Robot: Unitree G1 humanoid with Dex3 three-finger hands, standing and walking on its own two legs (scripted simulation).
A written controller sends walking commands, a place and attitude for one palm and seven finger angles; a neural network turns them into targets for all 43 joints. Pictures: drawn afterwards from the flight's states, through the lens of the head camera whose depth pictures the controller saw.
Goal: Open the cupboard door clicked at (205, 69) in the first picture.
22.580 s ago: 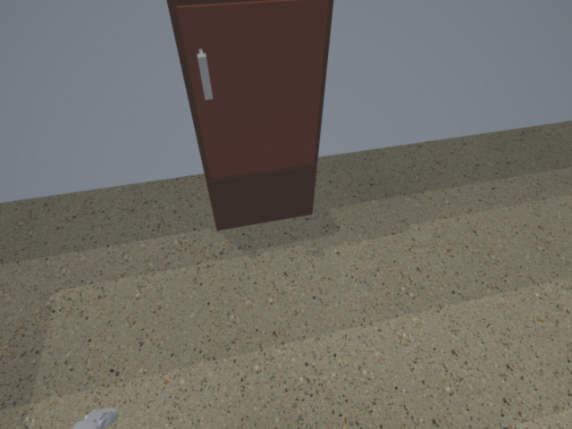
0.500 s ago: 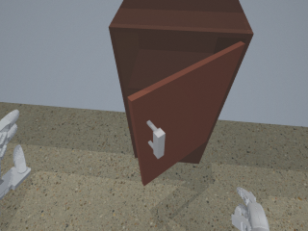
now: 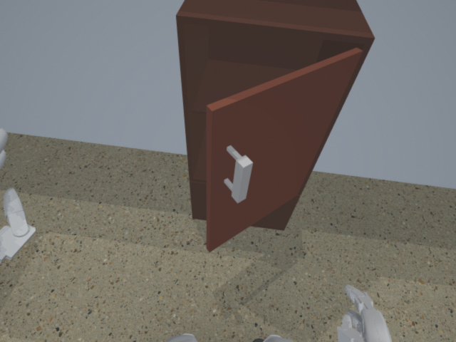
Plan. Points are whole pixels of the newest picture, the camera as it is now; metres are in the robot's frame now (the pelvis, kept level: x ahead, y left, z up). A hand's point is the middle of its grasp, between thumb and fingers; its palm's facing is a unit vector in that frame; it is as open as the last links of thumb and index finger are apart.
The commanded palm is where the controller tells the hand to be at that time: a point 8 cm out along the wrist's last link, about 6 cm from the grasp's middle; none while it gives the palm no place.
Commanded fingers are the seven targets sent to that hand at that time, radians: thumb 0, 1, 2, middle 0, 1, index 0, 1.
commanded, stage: step back with the hand held close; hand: left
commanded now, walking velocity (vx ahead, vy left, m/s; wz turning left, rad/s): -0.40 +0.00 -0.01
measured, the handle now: (235, 174) +0.44 +0.01 +0.01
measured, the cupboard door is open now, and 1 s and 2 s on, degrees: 42 42 42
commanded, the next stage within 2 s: stop stepping back and stand still in 0.48 s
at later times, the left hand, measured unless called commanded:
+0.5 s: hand out of the picture +0.12 +0.24 +0.18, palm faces +0.32 -0.77 -0.55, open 7.4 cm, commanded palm +0.06 +0.28 +0.19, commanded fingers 0.00 0.90 0.90 -0.20 -0.30 -0.20 -0.30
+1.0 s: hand out of the picture -0.06 +0.25 +0.19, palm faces +0.49 -0.77 -0.42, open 7.4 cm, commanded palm -0.10 +0.28 +0.19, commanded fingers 0.00 0.90 0.90 -0.20 -0.30 -0.20 -0.30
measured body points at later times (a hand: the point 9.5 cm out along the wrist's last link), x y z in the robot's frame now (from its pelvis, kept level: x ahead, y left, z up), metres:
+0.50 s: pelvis -0.08 -0.02 +0.01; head -0.05 +0.02 +0.46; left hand +0.10 +0.28 +0.21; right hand +0.12 -0.26 -0.05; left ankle -0.06 +0.06 -0.73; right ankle -0.11 -0.12 -0.72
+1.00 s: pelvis -0.24 -0.03 +0.02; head -0.27 -0.01 +0.47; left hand -0.10 +0.28 +0.21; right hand -0.10 -0.26 -0.07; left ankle -0.22 +0.10 -0.67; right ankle -0.28 -0.12 -0.72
